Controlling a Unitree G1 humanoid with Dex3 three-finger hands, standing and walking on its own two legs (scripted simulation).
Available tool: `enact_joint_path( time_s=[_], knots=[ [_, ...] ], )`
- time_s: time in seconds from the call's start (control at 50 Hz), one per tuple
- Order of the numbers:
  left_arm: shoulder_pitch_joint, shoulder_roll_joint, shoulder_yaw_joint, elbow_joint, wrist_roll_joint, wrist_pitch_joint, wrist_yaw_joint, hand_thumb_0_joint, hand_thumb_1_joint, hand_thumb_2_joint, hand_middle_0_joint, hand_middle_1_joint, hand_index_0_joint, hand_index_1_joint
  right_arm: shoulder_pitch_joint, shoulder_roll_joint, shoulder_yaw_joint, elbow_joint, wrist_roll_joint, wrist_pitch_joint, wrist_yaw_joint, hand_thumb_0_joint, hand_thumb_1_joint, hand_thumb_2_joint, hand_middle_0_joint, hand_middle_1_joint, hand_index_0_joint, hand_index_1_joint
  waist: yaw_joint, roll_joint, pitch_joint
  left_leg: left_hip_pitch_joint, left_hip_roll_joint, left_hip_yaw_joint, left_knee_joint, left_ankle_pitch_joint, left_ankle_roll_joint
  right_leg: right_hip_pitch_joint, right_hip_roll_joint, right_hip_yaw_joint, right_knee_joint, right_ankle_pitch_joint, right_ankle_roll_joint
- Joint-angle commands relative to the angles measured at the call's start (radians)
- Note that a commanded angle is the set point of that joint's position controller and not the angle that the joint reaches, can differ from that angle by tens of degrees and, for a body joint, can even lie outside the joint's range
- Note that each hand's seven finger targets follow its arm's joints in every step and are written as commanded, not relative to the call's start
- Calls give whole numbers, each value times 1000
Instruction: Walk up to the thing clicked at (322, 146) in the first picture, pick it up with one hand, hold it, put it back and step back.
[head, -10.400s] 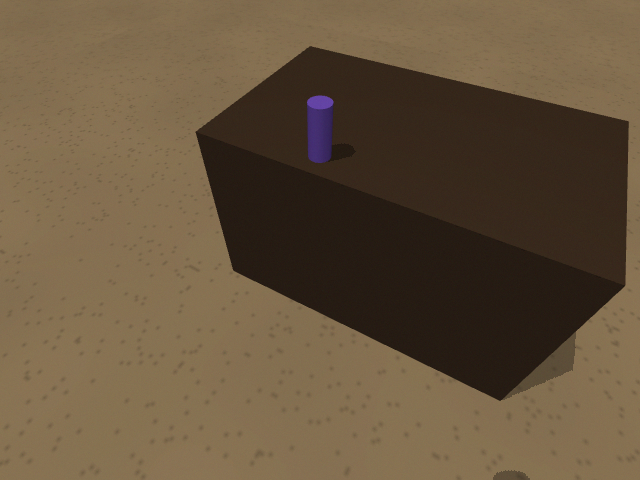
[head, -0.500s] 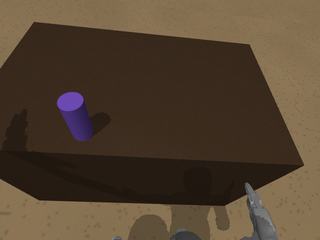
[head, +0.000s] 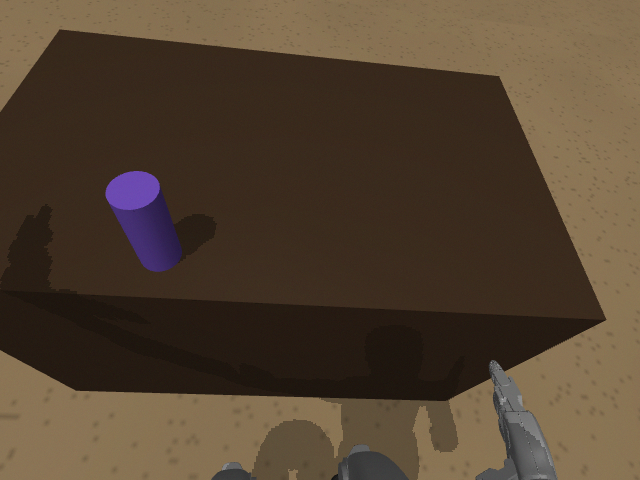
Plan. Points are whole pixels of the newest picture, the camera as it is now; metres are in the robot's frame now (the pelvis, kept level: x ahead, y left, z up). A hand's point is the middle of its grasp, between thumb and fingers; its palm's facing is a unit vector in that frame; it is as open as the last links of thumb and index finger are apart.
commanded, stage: go down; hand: left
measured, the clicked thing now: (148, 225) +0.45 +0.20 +0.01
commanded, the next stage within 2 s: approach in 0.04 s
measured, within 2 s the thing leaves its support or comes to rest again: neither
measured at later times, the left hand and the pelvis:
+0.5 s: hand (12, 256) +0.39 +0.33 +0.05, palm faces +0.11 -0.99 +0.07, open 17.7 cm; pelvis +0.00 +0.00 -0.01, yaw +0 degrees
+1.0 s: hand (133, 237) +0.44 +0.22 -0.01, palm faces +0.12 -0.99 +0.04, open 17.5 cm; pelvis -0.02 +0.00 -0.04, yaw -2 degrees
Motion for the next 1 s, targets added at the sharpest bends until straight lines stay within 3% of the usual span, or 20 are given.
enact_joint_path(
  time_s=[0.0, 0.04, 0.12, 0.14, 0.22, 0.26, 0.3, 0.36, 0.4, 0.42, 0.54, 0.64, 0.7, 0.74, 0.76, 0.82, 0.86, 0.88, 0.92, 0.98],
  knots=[
    [-258, 422, 77, -255, -34, -54, 0, 0, -602, 60, -58, -54, -58, -59, 31, -152, -77, -151, 9, -47, -19, 0, 534, -54, 49, 50, 49, 50, 54, 228, -405, 265, -42, 27, -123, 433, 9, 214, 13, 8, -89, 288, -37],
    [-245, 420, 82, -274, -35, -48, 0, 0, -611, 65, -60, -60, -58, -66, 17, -153, -80, -155, 12, -47, -20, 0, 528, -56, 49, 50, 49, 50, 61, 229, -421, 298, -35, 19, -117, 521, 5, 210, 16, 1, -79, 329, -38],
    [-221, 383, 62, -292, -29, -36, 10, 0, -583, 144, -74, -100, -46, -133, -16, -162, -88, -156, 10, -46, -26, 0, 528, -55, 49, 50, 49, 50, 60, 230, -407, 310, -32, 20, -122, 537, 4, 211, 15, 4, -86, 331, -41],
    [-215, 382, 69, -302, -32, -36, 11, 0, -529, 64, -64, -60, -46, -79, -11, -181, -105, -172, 10, -45, -26, 0, 552, -49, 48, 51, 48, 51, 59, 222, -409, 327, -27, 14, -128, 551, 0, 207, 19, -4, -85, 325, -42],
    [-174, 268, 2, -238, -35, -34, 5, 0, -530, 76, -54, -58, -36, -78, 42, -145, -84, -106, 10, -42, -16, 0, 552, -50, 48, 51, 49, 51, 40, 204, -282, 289, -21, 10, -144, 514, -2, 140, 25, -10, -86, 278, -44],
    [-200, 237, -20, -248, -41, -44, 8, 0, -556, 66, -57, -52, -40, -71, 9, -162, -101, -171, 9, -49, -15, 0, 554, -49, 48, 51, 48, 51, 14, 172, -317, 289, -26, 16, -128, 501, 7, 144, 20, -6, -85, 296, -39],
    [-217, 173, -51, -222, -53, -56, 10, 0, -569, 73, -51, -54, -35, -72, 29, -146, -81, -153, 9, -51, -5, 0, 562, -47, 48, 51, 48, 51, 5, 158, -264, 250, -25, 13, -132, 438, 7, 108, 21, -8, -74, 257, -41],
    [-251, 118, -90, -210, -53, -81, 29, 0, -611, 59, -57, -59, -47, -74, 50, -176, -124, -146, 6, -48, 6, 0, 560, -46, 48, 51, 49, 51, -18, 158, -262, 244, -17, 7, -109, 419, 3, 39, 22, -14, -52, 232, -41],
    [-296, 90, -114, -241, -46, -106, 55, 0, -611, 57, -59, -57, -50, -71, 50, -163, -117, -182, 3, -46, 18, 0, 565, -45, 49, 51, 49, 51, -26, 168, -295, 235, -24, 16, -84, 395, 5, 36, 16, -3, -41, 236, -40],
    [-302, 98, -101, -230, -45, -118, 71, 0, -611, 46, -60, -52, -52, -66, 54, -190, -148, -195, 3, -42, 21, 0, 561, -46, 49, 51, 49, 51, -35, 145, -300, 221, -23, 10, -75, 386, 5, 23, 17, -4, -32, 233, -40],
    [-388, 70, -115, -290, -15, -206, 169, 0, -611, 40, -67, -52, -61, -62, 60, -165, -138, -270, -15, -15, 57, 0, 547, -48, 49, 50, 49, 50, -29, 218, -402, 199, -25, 13, -10, 403, -5, 6, 9, 10, 29, 248, -47],
    [-425, 104, -80, -291, 37, -266, 272, 0, -598, 30, -63, -47, -65, -48, 63, -190, -182, -331, -40, 17, 74, 0, 548, -47, 49, 50, 49, 51, -16, 277, -497, 155, -23, 14, 41, 394, -11, -22, 14, 18, 87, 237, -54],
    [-396, 28, -104, -276, 52, -278, 325, 0, -553, 28, -66, -43, -67, -44, 74, -164, -163, -384, -47, 31, 86, 0, 531, -51, 49, 50, 49, 50, -11, 277, -573, 138, -22, 20, 59, 449, -10, 33, 17, 20, 113, 292, -55],
    [-387, -14, -131, -250, 69, -268, 352, 0, -557, 29, -70, -44, -70, -46, 73, -162, -177, -402, -46, 46, 86, 0, 530, -51, 49, 50, 49, 50, -20, 254, -566, 82, -25, 28, 64, 415, -4, 50, 19, 27, 113, 294, -52],
    [-406, -21, -141, -290, 71, -274, 361, 0, -549, 26, -69, -41, -69, -42, 66, -141, -154, -400, -46, 50, 88, 0, 532, -51, 49, 50, 49, 50, -5, 271, -557, 77, -23, 24, 54, 399, -9, 37, 22, 22, 117, 269, -54],
    [-390, -44, -154, -276, 82, -263, 387, 0, -552, 10, -71, -37, -76, -32, 68, -164, -188, -444, -42, 65, 88, 0, 530, -50, 49, 50, 49, 50, -20, 229, -581, 74, -17, 23, 57, 413, -6, 60, 26, 22, 121, 288, -53],
    [-410, -76, -174, -281, 80, -261, 396, 0, -525, 16, -68, -37, -75, -31, 105, -163, -197, -409, -40, 79, 84, 0, 537, -48, 49, 50, 49, 50, -37, 191, -511, 36, -18, 29, 60, 369, 3, 42, 27, 27, 107, 272, -47],
    [-375, -66, -154, -246, 79, -257, 406, 0, -496, 9, -66, -33, -75, -24, 84, -161, -194, -420, -35, 81, 84, 0, 541, -46, 49, 50, 49, 50, -26, 170, -458, 3, -20, 28, 43, 324, 1, 36, 28, 22, 104, 235, -48],
    [-415, -114, -195, -270, 81, -261, 415, 0, -495, 1, -67, -27, -77, -17, 74, -148, -189, -464, -32, 81, 87, 0, 542, -45, 49, 50, 49, 50, -47, 142, -458, 11, -17, 32, 42, 287, 7, 27, 29, 26, 98, 213, -46],
    [-411, -125, -195, -263, 84, -263, 433, 0, -512, 0, -68, -24, -79, -13, 113, -161, -208, -487, -28, 93, 89, 0, 545, -44, 49, 50, 49, 50, -52, 122, -447, 14, -20, 33, 43, 292, 9, 25, 29, 25, 97, 219, -43]
  ],
)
